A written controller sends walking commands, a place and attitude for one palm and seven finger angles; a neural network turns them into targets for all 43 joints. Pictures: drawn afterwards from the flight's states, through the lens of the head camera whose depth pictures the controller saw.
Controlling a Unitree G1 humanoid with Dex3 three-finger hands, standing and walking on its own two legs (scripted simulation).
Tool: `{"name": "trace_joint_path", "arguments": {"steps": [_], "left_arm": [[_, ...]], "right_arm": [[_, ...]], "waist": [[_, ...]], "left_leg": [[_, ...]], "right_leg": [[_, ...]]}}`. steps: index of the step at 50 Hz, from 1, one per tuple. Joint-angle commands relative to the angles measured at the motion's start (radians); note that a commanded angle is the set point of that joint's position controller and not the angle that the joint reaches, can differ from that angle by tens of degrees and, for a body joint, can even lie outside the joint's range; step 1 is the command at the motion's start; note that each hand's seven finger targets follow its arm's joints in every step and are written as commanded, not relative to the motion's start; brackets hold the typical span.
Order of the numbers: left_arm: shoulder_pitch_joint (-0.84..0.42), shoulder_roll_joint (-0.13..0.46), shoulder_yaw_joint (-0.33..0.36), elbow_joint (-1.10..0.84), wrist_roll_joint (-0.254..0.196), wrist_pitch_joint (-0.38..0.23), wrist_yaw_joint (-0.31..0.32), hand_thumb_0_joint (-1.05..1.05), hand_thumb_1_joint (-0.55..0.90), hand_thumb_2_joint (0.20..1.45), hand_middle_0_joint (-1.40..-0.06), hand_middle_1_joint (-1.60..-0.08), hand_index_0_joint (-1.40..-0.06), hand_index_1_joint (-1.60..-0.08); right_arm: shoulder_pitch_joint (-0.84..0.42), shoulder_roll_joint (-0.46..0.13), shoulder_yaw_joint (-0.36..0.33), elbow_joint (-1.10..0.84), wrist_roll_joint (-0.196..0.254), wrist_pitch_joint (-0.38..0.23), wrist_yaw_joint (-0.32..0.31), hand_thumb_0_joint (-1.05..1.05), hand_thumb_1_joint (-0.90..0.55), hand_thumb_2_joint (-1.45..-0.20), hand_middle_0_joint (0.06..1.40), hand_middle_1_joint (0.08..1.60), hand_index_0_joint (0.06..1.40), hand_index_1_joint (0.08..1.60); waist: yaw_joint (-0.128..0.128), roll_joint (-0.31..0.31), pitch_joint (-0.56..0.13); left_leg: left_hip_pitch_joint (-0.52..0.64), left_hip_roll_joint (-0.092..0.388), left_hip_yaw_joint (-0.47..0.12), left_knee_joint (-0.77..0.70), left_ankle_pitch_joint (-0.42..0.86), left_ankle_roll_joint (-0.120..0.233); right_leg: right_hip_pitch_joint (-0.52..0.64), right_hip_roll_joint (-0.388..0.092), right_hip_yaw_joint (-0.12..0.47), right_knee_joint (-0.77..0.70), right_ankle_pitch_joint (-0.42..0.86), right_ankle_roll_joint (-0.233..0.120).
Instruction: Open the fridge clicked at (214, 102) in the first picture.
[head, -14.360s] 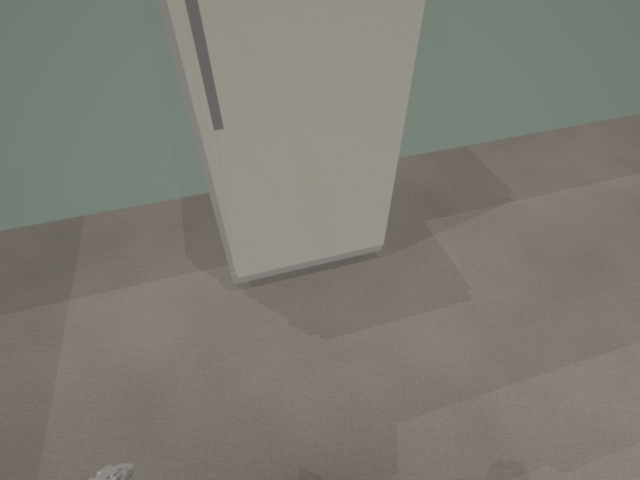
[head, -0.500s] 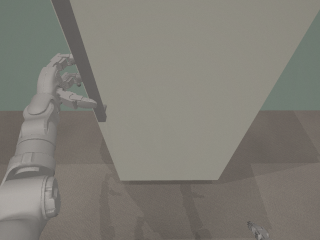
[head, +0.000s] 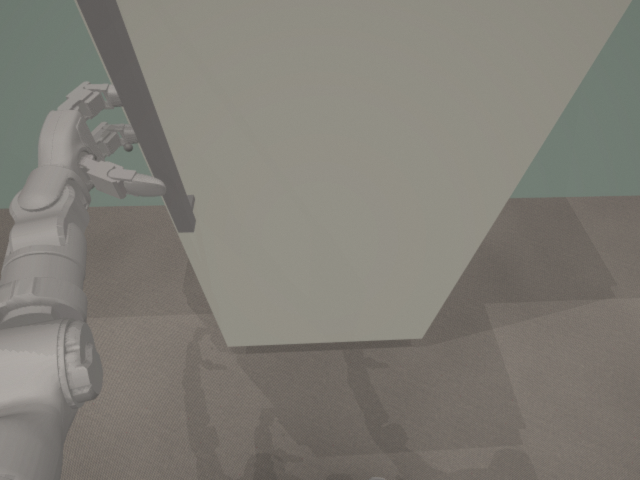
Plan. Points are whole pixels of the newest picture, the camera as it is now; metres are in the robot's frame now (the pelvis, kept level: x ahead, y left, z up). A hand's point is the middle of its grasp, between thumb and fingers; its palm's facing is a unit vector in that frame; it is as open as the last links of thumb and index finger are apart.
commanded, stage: slide the fingers in behind the handle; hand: left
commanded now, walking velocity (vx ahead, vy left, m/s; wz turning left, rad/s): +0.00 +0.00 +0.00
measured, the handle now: (151, 114) +0.51 +0.20 +0.18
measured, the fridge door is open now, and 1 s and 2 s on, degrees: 0 0 0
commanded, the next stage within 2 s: grip the handle and tug to test in 1.82 s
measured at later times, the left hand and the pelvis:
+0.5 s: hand (130, 154) +0.46 +0.22 +0.16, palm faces +0.03 -1.00 -0.01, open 13.9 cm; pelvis +0.01 +0.02 +0.00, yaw +0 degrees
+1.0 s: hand (160, 151) +0.46 +0.18 +0.16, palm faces +0.05 -1.00 -0.02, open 14.0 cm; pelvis +0.02 +0.00 +0.01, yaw +0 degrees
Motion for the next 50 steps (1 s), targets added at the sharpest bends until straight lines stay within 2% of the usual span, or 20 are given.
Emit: {"name": "trace_joint_path", "arguments": {"steps": [1, 2, 4, 7, 10, 12, 15, 17, 19, 23, 25, 28, 30, 32, 34, 37, 38, 42, 45, 50], "left_arm": [[-0.54, 0.258, 0.034, -0.187, -0.024, -0.064, 0.009, 0.0, -0.5, 0.3, -0.3, -1.2, -0.3, -1.2], [-0.539, 0.279, 0.053, -0.193, -0.025, -0.072, 0.01, 0.0, -0.5, 0.3, -0.3, -1.2, -0.3, -1.2], [-0.505, 0.242, 0.035, -0.219, -0.031, -0.075, 0.009, 0.0, -0.5, 0.3, -0.3, -1.2, -0.3, -1.2], [-0.49, 0.264, 0.055, -0.218, -0.034, -0.077, 0.012, 0.0, -0.5, 0.3, -0.3, -1.2, -0.3, -1.2], [-0.446, 0.23, 0.04, -0.242, -0.037, -0.072, 0.011, 0.0, -0.5, 0.3, -0.3, -1.2, -0.3, -1.2], [-0.427, 0.282, 0.079, -0.256, -0.029, -0.07, 0.018, 0.0, -0.5, 0.3, -0.3, -1.2, -0.3, -1.2], [-0.388, 0.208, 0.029, -0.303, -0.03, -0.054, 0.019, 0.0, -0.5, 0.3, -0.3, -1.2, -0.3, -1.2], [-0.367, 0.207, 0.031, -0.325, -0.032, -0.042, 0.025, 0.0, -0.5, 0.3, -0.3, -1.2, -0.3, -1.2], [-0.394, 0.134, -0.021, -0.367, -0.039, -0.03, 0.028, 0.0, -0.5, 0.3, -0.3, -1.2, -0.3, -1.2], [-0.397, 0.145, 0.006, -0.45, -0.051, -0.02, 0.052, 0.0, -0.5, 0.3, -0.3, -1.2, -0.3, -1.2], [-0.388, 0.067, -0.047, -0.438, -0.052, -0.002, 0.061, 0.0, -0.5, 0.3, -0.3, -1.2, -0.3, -1.2], [-0.369, 0.099, -0.018, -0.434, -0.034, 0.02, 0.087, 0.0, -0.5, 0.3, -0.3, -1.2, -0.3, -1.2], [-0.332, 0.06, -0.033, -0.423, -0.026, 0.035, 0.101, 0.0, -0.5, 0.3, -0.3, -1.2, -0.3, -1.2], [-0.298, 0.109, 0.008, -0.43, -0.019, 0.037, 0.111, 0.0, -0.5, 0.3, -0.3, -1.2, -0.3, -1.2], [-0.327, 0.045, -0.041, -0.439, -0.022, 0.04, 0.112, 0.0, -0.5, 0.3, -0.3, -1.2, -0.3, -1.2], [-0.311, 0.075, -0.018, -0.493, -0.022, 0.029, 0.116, 0.0, -0.5, 0.3, -0.3, -1.2, -0.3, -1.2], [-0.338, 0.027, -0.06, -0.492, -0.024, 0.03, 0.114, 0.0, -0.5, 0.3, -0.3, -1.2, -0.3, -1.2], [-0.361, 0.068, -0.029, -0.472, -0.022, 0.032, 0.12, 0.0, -0.5, 0.3, -0.3, -1.2, -0.3, -1.2], [-0.383, 0.026, -0.055, -0.472, -0.021, 0.031, 0.129, 0.0, -0.5, 0.3, -0.3, -1.2, -0.3, -1.2], [-0.343, 0.03, -0.044, -0.448, -0.025, 0.034, 0.128, 0.0, -0.5, 0.3, -0.3, -1.2, -0.3, -1.2]], "right_arm": [[0.048, -0.155, -0.05, -0.092, 0.002, -0.041, -0.01, 0.0, -0.9, -0.9, 0.2, 0.3, 0.2, 0.3], [0.055, -0.161, -0.052, -0.087, -0.002, -0.043, -0.009, 0.0, -0.9, -0.9, 0.2, 0.3, 0.2, 0.3], [0.05, -0.153, -0.052, -0.104, -0.001, -0.044, -0.007, 0.0, -0.9, -0.9, 0.2, 0.3, 0.2, 0.3], [0.056, -0.162, -0.052, -0.098, -0.004, -0.044, -0.005, 0.0, -0.9, -0.9, 0.2, 0.3, 0.2, 0.3], [0.042, -0.153, -0.05, -0.119, -0.001, -0.045, -0.003, 0.0, -0.9, -0.9, 0.2, 0.3, 0.2, 0.3], [0.044, -0.162, -0.053, -0.117, -0.003, -0.041, -0.004, 0.0, -0.9, -0.9, 0.2, 0.3, 0.2, 0.3], [0.027, -0.147, -0.05, -0.138, 0.001, -0.04, 0.0, 0.0, -0.9, -0.9, 0.2, 0.3, 0.2, 0.3], [0.021, -0.151, -0.052, -0.14, 0.002, -0.035, -0.002, 0.0, -0.9, -0.9, 0.2, 0.3, 0.2, 0.3], [0.011, -0.137, -0.051, -0.146, 0.005, -0.038, -0.002, 0.0, -0.9, -0.9, 0.2, 0.3, 0.2, 0.3], [0.009, -0.137, -0.057, -0.138, 0.001, -0.04, -0.006, 0.0, -0.9, -0.9, 0.2, 0.3, 0.2, 0.3], [0.002, -0.127, -0.052, -0.134, 0.004, -0.04, -0.004, 0.0, -0.9, -0.9, 0.2, 0.3, 0.2, 0.3], [-0.002, -0.13, -0.052, -0.128, 0.001, -0.032, -0.002, 0.0, -0.9, -0.9, 0.2, 0.3, 0.2, 0.3], [-0.013, -0.12, -0.051, -0.132, 0.0, -0.031, 0.003, 0.0, -0.9, -0.9, 0.2, 0.3, 0.2, 0.3], [-0.016, -0.129, -0.053, -0.136, -0.002, -0.022, 0.003, 0.0, -0.9, -0.9, 0.2, 0.3, 0.2, 0.3], [-0.028, -0.115, -0.048, -0.142, 0.0, -0.022, 0.003, 0.0, -0.9, -0.9, 0.2, 0.3, 0.2, 0.3], [-0.039, -0.12, -0.052, -0.151, -0.001, -0.018, 0.0, 0.0, -0.9, -0.9, 0.2, 0.3, 0.2, 0.3], [-0.046, -0.111, -0.047, -0.151, 0.0, -0.02, 0.0, 0.0, -0.9, -0.9, 0.2, 0.3, 0.2, 0.3], [-0.05, -0.119, -0.048, -0.139, -0.001, -0.017, -0.008, 0.0, -0.9, -0.9, 0.2, 0.3, 0.2, 0.3], [-0.051, -0.104, -0.044, -0.133, -0.001, -0.023, -0.007, 0.0, -0.9, -0.9, 0.2, 0.3, 0.2, 0.3], [-0.051, -0.109, -0.045, -0.133, -0.002, -0.023, -0.006, 0.0, -0.9, -0.9, 0.2, 0.3, 0.2, 0.3]], "waist": [[-0.021, 0.059, -0.349], [-0.014, 0.046, -0.353], [-0.007, 0.065, -0.382], [0.0, 0.049, -0.368], [0.007, 0.039, -0.361], [0.018, 0.038, -0.37], [0.019, 0.062, -0.36], [0.023, 0.069, -0.35], [0.013, 0.078, -0.34], [0.025, 0.079, -0.402], [0.017, 0.07, -0.363], [0.028, 0.056, -0.352], [0.036, 0.06, -0.34], [0.051, 0.034, -0.353], [0.034, 0.016, -0.33], [0.048, 0.031, -0.369], [0.034, 0.034, -0.351], [0.036, 0.029, -0.339], [0.029, 0.045, -0.344], [0.039, 0.002, -0.362]], "left_leg": [[0.006, -0.03, -0.054, -0.085, 0.15, 0.014], [0.011, -0.029, -0.059, -0.085, 0.161, 0.013], [0.032, -0.028, -0.058, -0.084, 0.19, 0.012], [0.027, -0.027, -0.064, -0.086, 0.191, 0.01], [0.026, -0.024, -0.059, -0.091, 0.199, 0.01], [0.032, -0.022, -0.059, -0.089, 0.217, 0.011], [0.049, -0.021, -0.056, -0.095, 0.242, 0.008], [0.069, -0.017, -0.061, -0.096, 0.245, 0.007], [0.094, -0.015, -0.069, -0.1, 0.251, 0.005], [0.157, -0.01, -0.08, -0.095, 0.345, -0.004], [0.155, -0.009, -0.08, -0.098, 0.371, -0.008], [0.153, -0.009, -0.08, -0.105, 0.398, -0.012], [0.147, -0.011, -0.072, -0.104, 0.403, -0.012], [0.141, -0.012, -0.067, -0.108, 0.399, -0.008], [0.141, -0.012, -0.064, -0.112, 0.397, -0.005], [0.167, -0.012, -0.06, -0.108, 0.416, -0.003], [0.168, -0.011, -0.059, -0.111, 0.409, -0.001], [0.153, -0.018, -0.057, -0.118, 0.338, 0.003], [0.156, -0.022, -0.054, -0.118, 0.333, 0.003], [0.138, -0.026, -0.046, -0.121, 0.327, 0.008]], "right_leg": [[0.251, 0.004, 0.104, -0.046, 0.148, 0.012], [0.255, 0.004, 0.101, -0.045, 0.151, 0.009], [0.258, 0.01, 0.094, -0.037, 0.176, 0.008], [0.257, 0.009, 0.09, -0.037, 0.169, 0.004], [0.258, 0.012, 0.086, -0.034, 0.177, 0.006], [0.269, 0.011, 0.087, -0.03, 0.188, 0.004], [0.263, 0.015, 0.08, -0.032, 0.205, 0.003], [0.253, 0.015, 0.075, -0.035, 0.19, 0.001], [0.234, 0.02, 0.069, -0.043, 0.182, 0.001], [0.252, 0.022, 0.062, -0.041, 0.233, 0.0], [0.243, 0.023, 0.055, -0.042, 0.245, 0.001], [0.257, 0.019, 0.053, -0.043, 0.26, 0.0], [0.265, 0.019, 0.053, -0.044, 0.268, 0.0], [0.298, 0.017, 0.056, -0.044, 0.279, -0.003], [0.293, 0.016, 0.055, -0.049, 0.292, 0.0], [0.322, 0.015, 0.061, -0.046, 0.313, -0.001], [0.305, 0.014, 0.061, -0.052, 0.313, 0.002], [0.31, 0.013, 0.065, -0.058, 0.274, -0.001], [0.309, 0.013, 0.065, -0.063, 0.281, 0.0], [0.347, 0.01, 0.07, -0.063, 0.305, 0.002]]}}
